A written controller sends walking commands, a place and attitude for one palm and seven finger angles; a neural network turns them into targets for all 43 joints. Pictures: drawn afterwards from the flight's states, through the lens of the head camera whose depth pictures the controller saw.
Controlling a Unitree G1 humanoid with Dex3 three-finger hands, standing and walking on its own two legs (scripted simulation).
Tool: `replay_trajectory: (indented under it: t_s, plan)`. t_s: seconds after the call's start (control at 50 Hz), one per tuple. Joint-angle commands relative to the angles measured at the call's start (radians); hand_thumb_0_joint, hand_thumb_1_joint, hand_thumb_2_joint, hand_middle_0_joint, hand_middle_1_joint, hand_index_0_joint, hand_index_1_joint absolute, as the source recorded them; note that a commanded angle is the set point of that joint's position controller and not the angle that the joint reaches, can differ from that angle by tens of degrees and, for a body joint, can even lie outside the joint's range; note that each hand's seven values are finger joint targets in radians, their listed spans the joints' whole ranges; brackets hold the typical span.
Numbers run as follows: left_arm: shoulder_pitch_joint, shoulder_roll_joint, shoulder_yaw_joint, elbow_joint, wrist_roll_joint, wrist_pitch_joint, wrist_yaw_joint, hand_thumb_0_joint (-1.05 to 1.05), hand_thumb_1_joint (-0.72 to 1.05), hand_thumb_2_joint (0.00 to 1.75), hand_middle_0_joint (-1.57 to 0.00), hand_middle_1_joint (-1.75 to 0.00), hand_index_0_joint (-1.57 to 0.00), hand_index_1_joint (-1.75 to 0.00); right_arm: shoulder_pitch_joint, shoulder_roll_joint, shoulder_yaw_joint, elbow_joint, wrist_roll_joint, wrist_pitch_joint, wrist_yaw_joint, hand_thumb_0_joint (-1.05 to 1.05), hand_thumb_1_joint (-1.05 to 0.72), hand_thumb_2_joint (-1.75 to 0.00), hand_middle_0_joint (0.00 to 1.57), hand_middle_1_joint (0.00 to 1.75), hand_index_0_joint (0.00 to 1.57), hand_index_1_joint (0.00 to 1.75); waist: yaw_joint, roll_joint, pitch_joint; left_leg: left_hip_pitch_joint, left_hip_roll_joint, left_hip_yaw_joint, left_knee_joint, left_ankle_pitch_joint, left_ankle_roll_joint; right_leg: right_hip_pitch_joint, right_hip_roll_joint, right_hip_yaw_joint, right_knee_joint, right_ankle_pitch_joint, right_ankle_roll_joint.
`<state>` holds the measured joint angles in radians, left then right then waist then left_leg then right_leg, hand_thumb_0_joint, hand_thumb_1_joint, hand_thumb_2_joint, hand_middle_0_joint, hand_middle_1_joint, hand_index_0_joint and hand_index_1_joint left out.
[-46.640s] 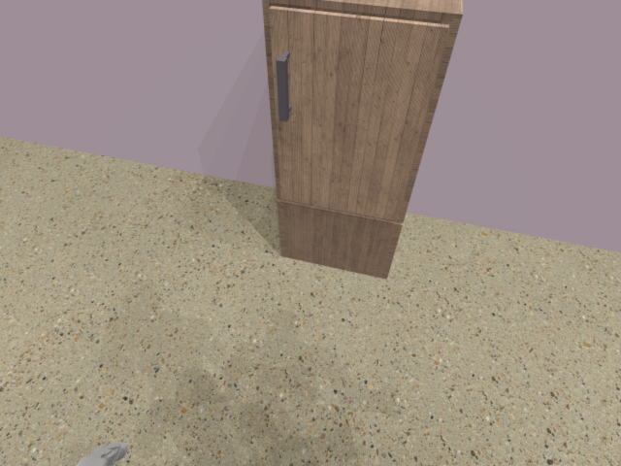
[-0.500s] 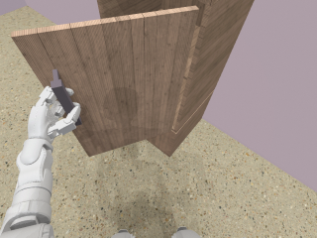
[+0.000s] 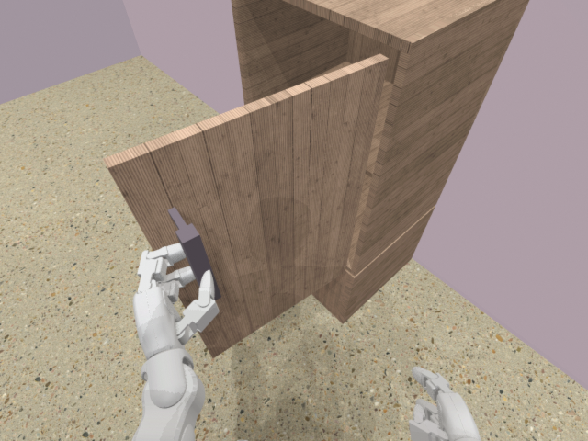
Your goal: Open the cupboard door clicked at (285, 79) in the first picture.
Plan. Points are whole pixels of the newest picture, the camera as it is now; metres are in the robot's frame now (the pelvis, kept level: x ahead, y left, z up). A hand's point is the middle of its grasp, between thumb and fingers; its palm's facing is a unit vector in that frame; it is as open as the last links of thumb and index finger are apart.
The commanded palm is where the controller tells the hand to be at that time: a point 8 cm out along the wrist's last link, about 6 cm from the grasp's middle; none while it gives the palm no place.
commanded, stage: open thumb and fingers to let go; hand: left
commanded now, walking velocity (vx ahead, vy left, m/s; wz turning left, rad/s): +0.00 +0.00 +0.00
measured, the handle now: (194, 257) +0.35 +0.16 +0.06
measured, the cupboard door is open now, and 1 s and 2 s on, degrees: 83 83 86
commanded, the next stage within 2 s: slide the hand sideways off the handle in 0.92 s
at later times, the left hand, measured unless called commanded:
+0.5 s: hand (212, 304) +0.28 +0.12 +0.06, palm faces +0.42 -0.91 +0.00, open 10.4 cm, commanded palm +0.23 +0.16 +0.05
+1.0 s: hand (217, 300) +0.29 +0.12 +0.05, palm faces +0.37 -0.93 +0.01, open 15.6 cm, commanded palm +0.24 +0.17 +0.05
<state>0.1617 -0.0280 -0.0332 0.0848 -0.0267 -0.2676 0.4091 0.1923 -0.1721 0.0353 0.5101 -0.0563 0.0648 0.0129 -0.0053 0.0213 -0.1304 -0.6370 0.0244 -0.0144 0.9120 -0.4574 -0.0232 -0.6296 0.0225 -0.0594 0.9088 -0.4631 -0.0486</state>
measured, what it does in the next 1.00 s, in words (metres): stands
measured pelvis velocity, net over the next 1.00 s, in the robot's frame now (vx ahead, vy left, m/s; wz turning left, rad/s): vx -0.02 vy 0.02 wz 0.01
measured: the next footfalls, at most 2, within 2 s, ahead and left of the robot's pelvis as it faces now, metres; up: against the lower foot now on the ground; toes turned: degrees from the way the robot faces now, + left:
none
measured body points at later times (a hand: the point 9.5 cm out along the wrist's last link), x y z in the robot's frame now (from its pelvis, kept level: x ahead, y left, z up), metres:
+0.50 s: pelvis -0.01 -0.01 +0.00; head +0.02 -0.03 +0.45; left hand +0.25 +0.17 +0.06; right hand +0.15 -0.23 -0.11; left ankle +0.00 +0.13 -0.69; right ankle -0.01 -0.09 -0.69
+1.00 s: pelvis -0.02 +0.02 -0.01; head +0.02 +0.02 +0.44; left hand +0.26 +0.17 +0.05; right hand +0.15 -0.19 -0.11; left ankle +0.00 +0.14 -0.69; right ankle -0.01 -0.09 -0.69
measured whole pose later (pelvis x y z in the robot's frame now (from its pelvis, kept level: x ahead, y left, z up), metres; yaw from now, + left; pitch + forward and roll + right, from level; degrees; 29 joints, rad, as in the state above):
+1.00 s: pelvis -0.02 +0.02 -0.01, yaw +0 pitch +10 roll -1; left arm 0.04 -0.08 -0.16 0.19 0.07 -0.28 0.53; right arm 0.21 -0.18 0.02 0.56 -0.07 0.02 0.00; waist 0.01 0.03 -0.11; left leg -0.68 0.00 -0.01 0.96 -0.45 0.01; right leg -0.66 0.00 -0.06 0.94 -0.45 -0.02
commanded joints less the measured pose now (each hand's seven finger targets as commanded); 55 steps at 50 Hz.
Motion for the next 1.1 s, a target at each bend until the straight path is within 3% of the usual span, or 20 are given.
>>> replay_trajectory:
  t_s: [0.0,0.06,0.08,0.1,0.14,0.16,0.28,0.34,0.38,0.48,0.58,0.7,0.76,0.8,0.88,1.0,1.02,1.04,1.06,1.08]
  plan:
    - [-0.085,0.031,-0.003,-0.225,0.048,-0.071,0.042,0.00,0.90,0.90,-0.40,-1.35,-0.40,-1.35,-0.035,-0.108,-0.057,-0.127,-0.009,-0.060,-0.018,0.00,-0.90,-0.90,0.20,0.30,0.20,0.30,-0.003,-0.069,-0.175,0.034,-0.037,0.014,-0.077,0.239,0.032,0.196,-0.046,0.077,-0.155,0.415,0.044]
    - [-0.087,-0.040,-0.100,-0.252,0.069,-0.087,0.053,0.00,0.90,0.90,-0.40,-1.35,-0.40,-1.35,-0.033,-0.106,-0.061,-0.124,-0.013,-0.084,-0.014,0.00,-0.90,-0.90,0.20,0.30,0.20,0.30,-0.019,-0.072,-0.191,0.044,-0.037,0.007,-0.061,0.239,0.032,0.181,-0.054,0.083,-0.150,0.428,0.047]
    - [-0.192,0.019,-0.060,-0.222,0.079,-0.094,0.062,0.00,0.90,0.90,-0.40,-1.35,-0.40,-1.35,-0.027,-0.114,-0.062,-0.102,-0.015,-0.086,-0.021,0.00,-0.90,-0.90,0.20,0.30,0.20,0.30,-0.038,-0.092,-0.178,0.029,-0.035,0.001,-0.048,0.225,0.034,0.160,-0.062,0.094,-0.150,0.419,0.051]
    - [-0.178,0.052,-0.015,-0.202,0.085,-0.102,0.066,0.00,0.83,0.87,-0.40,-1.34,-0.40,-1.34,-0.030,-0.113,-0.066,-0.094,-0.019,-0.085,-0.027,0.00,-0.90,-0.90,0.20,0.30,0.20,0.30,-0.018,-0.086,-0.199,0.013,-0.038,0.004,-0.042,0.216,0.032,0.173,-0.068,0.113,-0.154,0.406,0.053]
    - [-0.211,0.064,-0.020,-0.190,0.099,-0.114,0.062,0.00,0.69,0.81,-0.38,-1.33,-0.38,-1.33,-0.027,-0.110,-0.066,-0.083,-0.017,-0.087,-0.034,0.00,-0.90,-0.90,0.20,0.30,0.20,0.30,-0.027,-0.106,-0.192,-0.005,-0.038,0.000,-0.037,0.206,0.033,0.184,-0.080,0.139,-0.166,0.395,0.056]
    - [-0.193,0.050,-0.026,-0.187,0.097,-0.121,0.054,0.00,0.62,0.78,-0.38,-1.32,-0.38,-1.32,-0.029,-0.108,-0.068,-0.084,-0.018,-0.090,-0.035,0.00,-0.90,-0.90,0.20,0.30,0.20,0.30,-0.014,-0.098,-0.217,-0.003,-0.041,0.004,-0.039,0.210,0.034,0.199,-0.082,0.139,-0.161,0.404,0.057]
    - [-0.208,0.000,-0.063,-0.181,0.037,-0.126,0.016,0.00,0.20,0.60,-0.35,-1.27,-0.35,-1.27,-0.038,-0.114,-0.069,-0.080,-0.005,-0.108,-0.042,0.00,-0.90,-0.90,0.20,0.30,0.20,0.30,-0.017,-0.102,-0.217,0.024,-0.044,0.005,-0.052,0.199,0.035,0.199,-0.077,0.122,-0.178,0.377,0.058]
    - [-0.217,0.028,-0.028,-0.146,0.023,-0.126,0.016,0.00,-0.01,0.51,-0.33,-1.25,-0.33,-1.25,-0.044,-0.121,-0.068,-0.076,-0.005,-0.115,-0.046,0.00,-0.90,-0.90,0.20,0.30,0.20,0.30,-0.012,-0.138,-0.194,0.003,-0.044,-0.002,-0.054,0.177,0.036,0.196,-0.081,0.137,-0.200,0.324,0.060]
    - [-0.265,0.031,-0.026,-0.143,0.031,-0.136,0.021,0.00,-0.15,0.45,-0.32,-1.24,-0.32,-1.24,-0.048,-0.119,-0.070,-0.069,-0.005,-0.118,-0.047,0.00,-0.90,-0.90,0.20,0.30,0.20,0.30,-0.014,-0.130,-0.197,0.011,-0.044,0.002,-0.057,0.172,0.037,0.180,-0.081,0.135,-0.197,0.297,0.059]
    - [-0.226,0.010,-0.040,-0.120,0.049,-0.138,0.039,0.00,-0.50,0.30,-0.30,-1.20,-0.30,-1.20,-0.049,-0.116,-0.068,-0.080,-0.005,-0.122,-0.034,0.00,-0.90,-0.90,0.20,0.30,0.20,0.30,0.003,-0.085,-0.194,0.028,-0.045,0.009,-0.071,0.183,0.038,0.159,-0.063,0.095,-0.175,0.280,0.042]
    - [-0.295,0.011,-0.040,-0.100,0.062,-0.131,0.058,0.00,-0.50,0.30,-0.27,-1.05,-0.27,-1.05,-0.061,-0.117,-0.065,-0.081,-0.006,-0.115,-0.034,0.00,-0.90,-0.90,0.20,0.30,0.20,0.30,-0.005,-0.092,-0.163,0.031,-0.041,0.006,-0.081,0.155,0.041,0.118,-0.050,0.074,-0.177,0.196,0.033]
    - [-0.355,-0.031,-0.082,-0.112,0.085,-0.130,0.085,0.00,-0.50,0.30,-0.22,-0.75,-0.22,-0.75,-0.054,-0.116,-0.065,-0.079,-0.011,-0.118,-0.029,0.00,-0.90,-0.90,0.20,0.30,0.20,0.30,-0.011,-0.048,-0.212,0.068,-0.034,-0.006,-0.081,0.184,0.038,0.087,-0.031,0.025,-0.126,0.210,0.020]
    - [-0.307,-0.047,-0.095,-0.105,0.094,-0.113,0.092,0.00,-0.50,0.30,-0.20,-0.60,-0.20,-0.60,-0.050,-0.116,-0.065,-0.087,-0.010,-0.113,-0.024,0.00,-0.90,-0.90,0.20,0.30,0.20,0.30,0.004,-0.033,-0.228,0.075,-0.032,-0.009,-0.088,0.223,0.033,0.101,-0.025,0.012,-0.109,0.248,0.013]
    - [-0.336,-0.059,-0.115,-0.125,0.101,-0.103,0.100,0.00,-0.50,0.30,-0.18,-0.50,-0.18,-0.50,-0.048,-0.116,-0.066,-0.091,-0.011,-0.110,-0.023,0.00,-0.90,-0.90,0.20,0.30,0.20,0.30,-0.005,-0.044,-0.236,0.085,-0.028,-0.012,-0.087,0.230,0.032,0.096,-0.023,0.006,-0.105,0.251,0.014]
    - [-0.317,-0.047,-0.100,-0.126,0.107,-0.081,0.124,0.00,-0.50,0.30,-0.15,-0.30,-0.15,-0.30,-0.055,-0.115,-0.063,-0.098,-0.010,-0.101,-0.026,0.00,-0.90,-0.90,0.20,0.30,0.20,0.30,0.004,-0.072,-0.227,0.073,-0.027,-0.015,-0.093,0.231,0.030,0.105,-0.021,0.005,-0.106,0.246,0.012]
    - [-0.306,-0.070,-0.108,-0.110,0.126,-0.051,0.163,0.00,-0.50,0.30,-0.15,-0.30,-0.15,-0.30,-0.067,-0.106,-0.057,-0.101,-0.014,-0.089,-0.024,0.00,-0.90,-0.90,0.20,0.30,0.20,0.30,0.012,-0.048,-0.197,0.066,-0.026,-0.016,-0.102,0.213,0.025,0.090,-0.018,-0.002,-0.107,0.209,0.007]
    - [-0.297,0.030,-0.284,-0.114,0.230,-0.086,-0.044,0.00,-0.50,0.30,-0.15,-0.30,-0.15,-0.30,0.004,-0.143,-0.055,-0.068,-0.008,-0.086,-0.021,0.00,-0.90,-0.90,0.20,0.30,0.20,0.30,-0.071,-0.092,-0.173,0.092,-0.023,-0.015,-0.080,0.236,0.039,0.051,-0.026,0.024,-0.094,0.280,0.009]
    - [-0.326,0.113,-0.185,-0.167,0.189,-0.119,-0.158,0.00,-0.50,0.30,-0.15,-0.30,-0.15,-0.30,0.012,-0.144,-0.070,-0.092,0.003,-0.083,-0.027,0.00,-0.90,-0.90,0.20,0.30,0.20,0.30,-0.039,-0.053,-0.243,0.100,-0.024,-0.012,-0.071,0.270,0.044,0.089,-0.031,0.032,-0.084,0.334,0.001]
    - [-0.307,0.154,-0.165,-0.189,0.176,-0.146,-0.224,0.00,-0.50,0.30,-0.15,-0.30,-0.15,-0.30,0.005,-0.141,-0.067,-0.103,0.003,-0.084,-0.033,0.00,-0.90,-0.90,0.20,0.30,0.20,0.30,-0.015,-0.036,-0.275,0.112,-0.029,-0.008,-0.075,0.289,0.046,0.122,-0.031,0.039,-0.076,0.368,-0.001]
    - [-0.280,0.155,-0.179,-0.203,0.158,-0.156,-0.291,0.00,-0.50,0.30,-0.15,-0.30,-0.15,-0.30,-0.001,-0.140,-0.063,-0.116,0.009,-0.090,-0.036,0.00,-0.90,-0.90,0.20,0.30,0.20,0.30,-0.010,0.005,-0.284,0.130,-0.031,-0.005,-0.076,0.300,0.045,0.129,-0.030,0.041,-0.075,0.381,-0.001]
